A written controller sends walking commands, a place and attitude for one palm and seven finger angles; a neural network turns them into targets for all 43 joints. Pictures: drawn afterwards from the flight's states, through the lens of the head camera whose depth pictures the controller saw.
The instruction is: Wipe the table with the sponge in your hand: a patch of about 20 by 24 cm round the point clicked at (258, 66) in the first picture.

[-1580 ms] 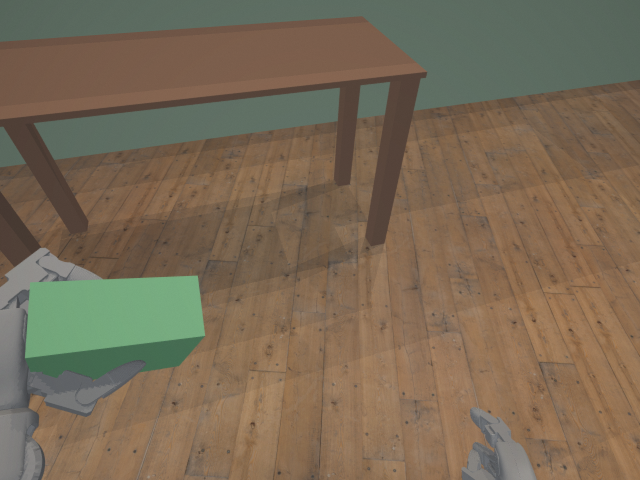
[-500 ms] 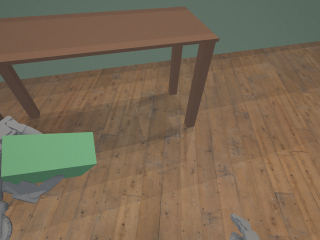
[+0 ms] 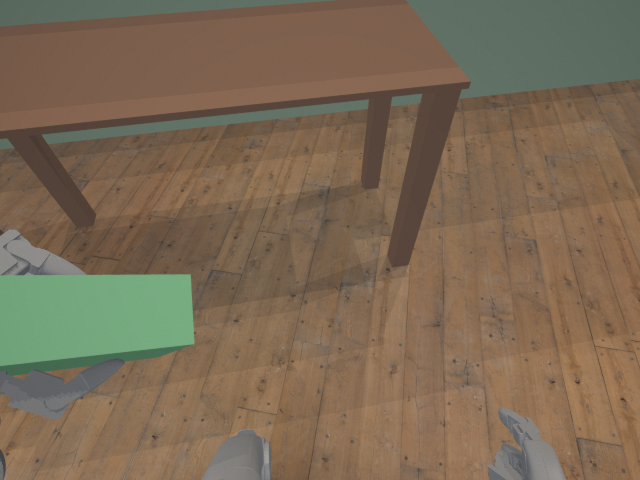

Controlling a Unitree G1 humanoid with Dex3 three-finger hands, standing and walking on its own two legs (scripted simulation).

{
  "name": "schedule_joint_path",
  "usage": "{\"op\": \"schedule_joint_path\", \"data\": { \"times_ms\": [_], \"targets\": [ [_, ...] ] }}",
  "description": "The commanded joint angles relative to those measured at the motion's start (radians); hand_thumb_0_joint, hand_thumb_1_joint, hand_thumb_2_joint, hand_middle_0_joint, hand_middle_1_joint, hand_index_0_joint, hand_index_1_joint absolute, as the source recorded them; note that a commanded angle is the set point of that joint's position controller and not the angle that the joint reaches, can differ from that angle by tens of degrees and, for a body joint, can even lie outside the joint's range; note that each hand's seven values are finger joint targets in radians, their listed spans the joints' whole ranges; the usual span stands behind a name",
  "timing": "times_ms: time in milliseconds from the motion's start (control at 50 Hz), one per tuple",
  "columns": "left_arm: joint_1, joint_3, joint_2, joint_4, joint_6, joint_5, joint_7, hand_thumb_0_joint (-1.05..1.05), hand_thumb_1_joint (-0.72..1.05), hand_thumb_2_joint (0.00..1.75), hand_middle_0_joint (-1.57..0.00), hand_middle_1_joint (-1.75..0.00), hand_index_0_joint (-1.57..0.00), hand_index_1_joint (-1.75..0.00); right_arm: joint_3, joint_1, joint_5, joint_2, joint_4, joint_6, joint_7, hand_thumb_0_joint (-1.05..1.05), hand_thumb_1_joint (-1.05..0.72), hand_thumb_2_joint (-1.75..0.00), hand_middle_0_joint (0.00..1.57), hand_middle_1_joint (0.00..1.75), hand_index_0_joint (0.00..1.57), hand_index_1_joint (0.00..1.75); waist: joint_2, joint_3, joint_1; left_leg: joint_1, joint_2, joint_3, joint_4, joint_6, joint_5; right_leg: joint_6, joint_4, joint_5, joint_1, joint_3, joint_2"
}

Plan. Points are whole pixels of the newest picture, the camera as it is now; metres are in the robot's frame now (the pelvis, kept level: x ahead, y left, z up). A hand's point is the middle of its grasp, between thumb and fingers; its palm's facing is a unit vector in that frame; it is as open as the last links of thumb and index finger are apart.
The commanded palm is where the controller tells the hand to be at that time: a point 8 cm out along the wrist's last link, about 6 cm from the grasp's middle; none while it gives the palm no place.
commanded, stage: walk to a spot facing it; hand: left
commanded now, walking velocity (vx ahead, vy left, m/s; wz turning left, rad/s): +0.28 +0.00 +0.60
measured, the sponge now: (123, 323) +0.23 +0.19 +0.16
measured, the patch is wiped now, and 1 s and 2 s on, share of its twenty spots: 0.00 0.00 0.00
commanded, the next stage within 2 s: turn to face it in 0.34 s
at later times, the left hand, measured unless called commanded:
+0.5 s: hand (43, 255) +0.27 +0.26 +0.19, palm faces +0.55 -0.68 -0.49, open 10.1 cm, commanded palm +0.22 +0.29 +0.18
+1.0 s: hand (154, 198) +0.37 +0.20 +0.17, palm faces +0.46 -0.79 -0.41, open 10.1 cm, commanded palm +0.31 +0.22 +0.18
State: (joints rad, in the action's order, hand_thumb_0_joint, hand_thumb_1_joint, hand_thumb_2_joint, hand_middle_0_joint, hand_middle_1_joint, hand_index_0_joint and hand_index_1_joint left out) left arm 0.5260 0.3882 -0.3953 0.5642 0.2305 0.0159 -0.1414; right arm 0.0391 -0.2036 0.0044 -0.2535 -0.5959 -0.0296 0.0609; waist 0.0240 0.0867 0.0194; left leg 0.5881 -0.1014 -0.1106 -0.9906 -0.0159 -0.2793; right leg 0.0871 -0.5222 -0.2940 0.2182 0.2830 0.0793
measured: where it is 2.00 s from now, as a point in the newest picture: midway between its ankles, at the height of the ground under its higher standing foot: outside the picture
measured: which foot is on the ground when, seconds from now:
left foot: up 0.00-0.20, down 0.22-0.58, up 0.60-0.86, down 0.88-1.00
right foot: down 0.00-0.22, up 0.24-0.56, down 0.58-0.90, up 0.92-1.00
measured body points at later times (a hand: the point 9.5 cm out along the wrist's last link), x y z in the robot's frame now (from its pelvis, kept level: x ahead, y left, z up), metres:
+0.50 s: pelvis +0.12 -0.02 -0.01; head +0.16 -0.01 +0.44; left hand +0.24 +0.29 +0.22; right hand +0.32 -0.17 -0.11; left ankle +0.14 +0.13 -0.74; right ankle +0.18 -0.17 -0.70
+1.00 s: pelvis +0.17 -0.07 +0.00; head +0.19 -0.05 +0.45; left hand +0.34 +0.24 +0.19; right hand +0.38 -0.29 -0.06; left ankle +0.15 +0.04 -0.74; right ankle +0.17 -0.17 -0.70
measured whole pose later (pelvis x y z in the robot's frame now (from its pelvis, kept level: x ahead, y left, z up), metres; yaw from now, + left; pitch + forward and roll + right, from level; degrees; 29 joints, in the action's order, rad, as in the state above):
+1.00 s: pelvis +0.17 -0.07 +0.00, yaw +3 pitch +1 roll -1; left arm 0.45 0.39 -0.39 0.50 0.22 0.02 -0.14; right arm 0.02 -0.17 0.00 -0.22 -0.50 -0.04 0.04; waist 0.03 0.03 -0.02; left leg 0.24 -0.09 -0.18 -0.54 0.01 -0.31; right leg -0.03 -0.85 -0.44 0.41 0.04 -0.02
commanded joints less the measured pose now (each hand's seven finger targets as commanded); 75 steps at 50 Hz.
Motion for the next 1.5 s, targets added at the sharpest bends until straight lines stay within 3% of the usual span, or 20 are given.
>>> {"op": "schedule_joint_path", "data": {
  "times_ms": [0,160,180,200,220,280,360,520,560,600,680,820,900,980,1120,1160,1200,1240,1320,1480],
  "targets": [
    [-0.047,0.098,-0.133,0.16,0.027,0.012,-0.047,0.0,0.1,1.3,-1.2,-1.6,-1.2,-1.6,0.009,0.064,0.0,-0.037,0.168,-0.053,0.004,0.0,-0.9,-0.9,0.2,0.3,0.2,0.3,0.098,-0.141,-0.041,-0.022,-0.002,-0.049,0.195,0.009,0.01,0.032,0.203,0.313,-0.161,-0.185,0.296],
    [-0.218,0.062,-0.153,0.243,0.017,0.001,-0.077,0.0,0.1,1.3,-1.2,-1.6,-1.2,-1.6,0.004,0.029,0.006,-0.023,0.182,-0.065,0.022,0.0,-0.9,-0.9,0.2,0.3,0.2,0.3,0.017,-0.213,0.002,-0.367,0.116,-0.164,0.46,0.034,0.028,-0.021,-0.22,0.605,-0.092,-0.061,0.264],
    [-0.233,0.066,-0.161,0.268,0.03,0.003,-0.077,0.0,0.1,1.3,-1.2,-1.6,-1.2,-1.6,0.006,0.024,0.004,-0.029,0.189,-0.068,0.025,0.0,-0.9,-0.9,0.2,0.3,0.2,0.3,-0.067,-0.265,0.027,-0.561,0.058,-0.032,0.519,0.08,0.089,-0.072,-0.458,0.529,0.053,-0.048,0.212],
    [-0.195,0.069,-0.149,0.276,0.047,0.015,-0.07,0.0,0.1,1.3,-1.2,-1.6,-1.2,-1.6,0.009,0.039,0.005,-0.049,0.193,-0.078,0.019,0.0,-0.9,-0.9,0.2,0.3,0.2,0.3,-0.306,-0.283,0.011,-0.696,-0.211,0.417,0.566,0.229,0.436,-0.139,-0.746,-0.094,0.296,-0.079,0.037],
    [-0.255,0.088,-0.186,0.332,0.066,0.007,-0.066,0.0,0.1,1.3,-1.2,-1.6,-1.2,-1.6,0.002,0.046,-0.007,-0.051,0.204,-0.09,-0.006,0.0,-0.9,-0.9,0.2,0.3,0.2,0.3,-0.307,-0.27,-0.003,-0.731,-0.348,0.693,0.607,0.324,0.67,-0.13,-0.87,-0.387,0.442,-0.201,-0.023],
    [-0.141,0.191,-0.237,0.306,0.052,0.01,-0.032,0.0,0.1,1.3,-1.2,-1.6,-1.2,-1.6,0.032,0.077,-0.019,-0.061,0.166,-0.073,-0.018,0.0,-0.9,-0.9,0.2,0.3,0.2,0.3,-0.246,-0.23,-0.004,-0.513,-0.318,0.588,0.627,0.326,0.272,-0.147,-0.851,-0.268,0.487,-0.325,0.056],
    [0.017,0.176,-0.142,0.308,0.055,0.043,-0.026,0.0,0.1,1.3,-1.2,-1.6,-1.2,-1.6,0.025,0.066,-0.022,-0.047,0.15,-0.09,-0.03,0.0,-0.9,-0.9,0.2,0.3,0.2,0.3,-0.271,-0.223,-0.024,-0.289,-0.177,0.319,0.669,0.214,0.096,-0.162,-0.526,-0.123,0.256,-0.22,0.027],
    [-0.198,0.03,-0.069,0.112,0.019,0.009,-0.025,0.0,0.1,1.3,-1.2,-1.6,-1.2,-1.6,0.001,0.039,-0.026,-0.048,0.113,-0.121,0.014,0.0,-0.9,-0.9,0.2,0.3,0.2,0.3,-0.162,-0.184,-0.025,-0.282,-0.082,0.11,0.451,0.096,0.003,-0.161,0.041,-0.011,-0.016,-0.119,-0.065],
    [-0.297,0.041,-0.148,0.075,0.007,-0.014,-0.036,0.0,0.1,1.3,-1.2,-1.6,-1.2,-1.6,-0.019,0.049,-0.009,-0.015,0.107,-0.117,0.023,0.0,-0.9,-0.9,0.2,0.3,0.2,0.3,0.205,-0.17,-0.002,-0.115,0.066,0.01,0.16,0.014,-0.184,-0.032,0.176,0.294,-0.083,-0.522,0.203],
    [-0.377,0.031,-0.167,0.093,-0.01,-0.008,-0.031,0.0,0.1,1.3,-1.2,-1.6,-1.2,-1.6,-0.011,0.122,-0.006,-0.054,0.11,-0.129,0.024,0.0,-0.9,-0.9,0.2,0.3,0.2,0.3,0.267,-0.143,-0.03,-0.07,0.08,0.094,-0.061,-0.006,-0.257,0.052,0.214,0.349,-0.025,-0.71,0.28],
    [-0.272,0.073,-0.16,0.143,0.029,0.001,-0.031,0.0,0.1,1.3,-1.2,-1.6,-1.2,-1.6,-0.023,0.127,0.001,-0.029,0.108,-0.096,0.015,0.0,-0.9,-0.9,0.2,0.3,0.2,0.3,0.16,-0.173,-0.025,-0.152,0.051,0.054,0.037,-0.03,-0.172,0.057,0.116,0.649,-0.055,-0.442,0.199],
    [-0.071,0.123,-0.133,0.158,0.048,0.021,-0.035,0.0,0.1,1.3,-1.2,-1.6,-1.2,-1.6,0.002,0.078,-0.014,-0.038,0.191,-0.039,-0.008,0.0,-0.9,-0.9,0.2,0.3,0.2,0.3,0.03,-0.273,-0.02,-0.369,0.031,0.007,0.549,-0.035,0.085,0.014,0.011,0.567,-0.067,-0.487,0.134],
    [-0.078,0.105,-0.138,0.135,0.06,0.02,-0.016,0.0,0.1,1.3,-1.2,-1.6,-1.2,-1.6,0.013,0.088,-0.003,-0.062,0.226,-0.042,-0.006,0.0,-0.9,-0.9,0.2,0.3,0.2,0.3,-0.367,-0.202,-0.044,-0.538,-0.372,0.304,0.642,0.154,0.67,-0.125,-0.392,-0.257,0.3,-0.289,-0.066],
    [-0.159,0.014,-0.088,0.198,0.041,0.002,-0.005,0.0,0.1,1.3,-1.2,-1.6,-1.2,-1.6,0.025,0.045,-0.012,-0.094,0.204,-0.061,-0.036,0.0,-0.9,-0.9,0.2,0.3,0.2,0.3,-0.287,-0.173,-0.029,-0.559,-0.277,0.041,0.562,0.097,0.752,-0.129,-0.354,-0.12,0.29,-0.214,-0.056],
    [-0.125,0.08,-0.143,0.219,0.022,0.013,-0.015,0.0,0.1,1.3,-1.2,-1.6,-1.2,-1.6,0.016,0.045,-0.015,-0.085,0.206,-0.101,-0.038,0.0,-0.9,-0.9,0.2,0.3,0.2,0.3,-0.307,-0.183,-0.028,-0.469,-0.255,-0.044,0.474,0.042,0.52,-0.135,-0.043,0.004,0.054,-0.118,-0.088],
    [-0.11,0.109,-0.167,0.205,0.027,0.008,-0.016,0.0,0.1,1.3,-1.2,-1.6,-1.2,-1.6,0.016,0.035,-0.021,-0.074,0.2,-0.099,-0.045,0.0,-0.9,-0.9,0.2,0.3,0.2,0.3,-0.177,-0.224,-0.029,-0.365,-0.198,-0.074,0.283,0.006,0.365,-0.106,0.073,0.268,-0.113,-0.181,-0.023],
    [-0.025,0.176,-0.206,0.134,0.026,0.019,-0.03,0.0,0.1,1.3,-1.2,-1.6,-1.2,-1.6,0.005,0.062,-0.022,-0.037,0.218,-0.093,-0.041,0.0,-0.9,-0.9,0.2,0.3,0.2,0.3,0.221,-0.277,-0.04,-0.04,0.02,-0.018,-0.094,-0.059,-0.358,0.065,0.079,0.963,-0.236,-0.599,0.264],
    [0.042,0.217,-0.229,0.188,0.022,0.035,-0.037,0.0,0.1,1.3,-1.2,-1.6,-1.2,-1.6,-0.006,0.087,-0.016,-0.017,0.19,-0.069,-0.036,0.0,-0.9,-0.9,0.2,0.3,0.2,0.3,0.156,-0.301,-0.026,0.003,0.001,0.125,-0.244,-0.057,-0.274,0.076,0.066,0.84,-0.239,-0.575,0.26],
    [0.061,0.203,-0.181,0.178,0.037,0.034,-0.034,0.0,0.1,1.3,-1.2,-1.6,-1.2,-1.6,-0.011,0.113,-0.009,-0.015,0.152,-0.032,-0.023,0.0,-0.9,-0.9,0.2,0.3,0.2,0.3,0.085,-0.281,-0.01,-0.067,0.01,0.093,-0.153,-0.062,-0.16,0.049,0.107,0.61,-0.114,-0.431,0.179],
    [-0.009,0.125,-0.156,0.127,0.026,0.015,-0.046,0.0,0.1,1.3,-1.2,-1.6,-1.2,-1.6,0.003,0.085,-0.003,-0.068,0.148,-0.053,0.004,0.0,-0.9,-0.9,0.2,0.3,0.2,0.3,0.109,-0.237,-0.029,-0.233,0.063,0.035,0.287,0.01,-0.178,0.067,0.292,-0.144,-0.002,-0.538,0.186]
  ]
}}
